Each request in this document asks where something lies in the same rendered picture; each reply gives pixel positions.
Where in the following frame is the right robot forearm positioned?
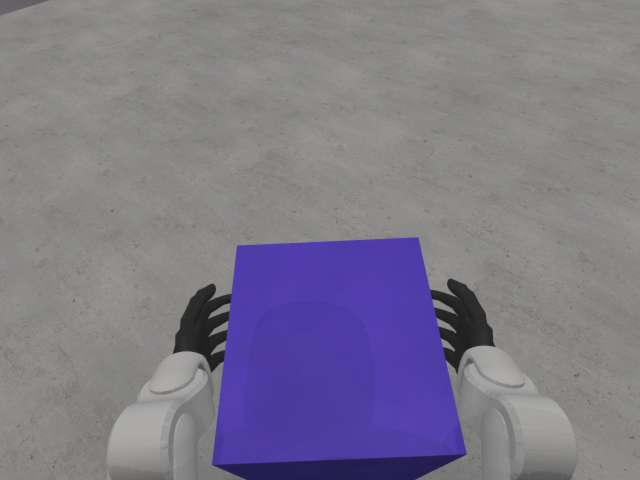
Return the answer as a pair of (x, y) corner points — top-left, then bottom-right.
(456, 346), (578, 480)

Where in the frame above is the carton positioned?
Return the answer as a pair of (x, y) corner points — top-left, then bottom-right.
(212, 237), (467, 480)

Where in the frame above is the left robot hand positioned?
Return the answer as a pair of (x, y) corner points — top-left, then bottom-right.
(173, 284), (231, 373)

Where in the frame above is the left robot forearm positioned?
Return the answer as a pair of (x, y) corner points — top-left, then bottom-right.
(107, 351), (216, 480)

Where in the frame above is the right robot hand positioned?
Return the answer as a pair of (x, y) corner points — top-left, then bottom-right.
(430, 279), (495, 374)

